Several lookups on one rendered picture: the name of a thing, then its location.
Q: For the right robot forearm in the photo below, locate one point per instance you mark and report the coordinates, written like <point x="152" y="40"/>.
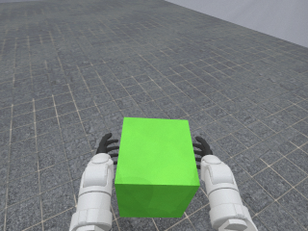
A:
<point x="227" y="209"/>

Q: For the left robot forearm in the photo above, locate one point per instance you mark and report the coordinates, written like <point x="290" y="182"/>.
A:
<point x="93" y="212"/>

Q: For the robot left hand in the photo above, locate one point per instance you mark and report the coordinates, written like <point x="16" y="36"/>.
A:
<point x="102" y="148"/>

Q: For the carton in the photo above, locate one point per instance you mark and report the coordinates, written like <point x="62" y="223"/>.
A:
<point x="156" y="174"/>

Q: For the robot right hand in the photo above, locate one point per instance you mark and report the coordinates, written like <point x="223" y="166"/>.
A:
<point x="205" y="150"/>

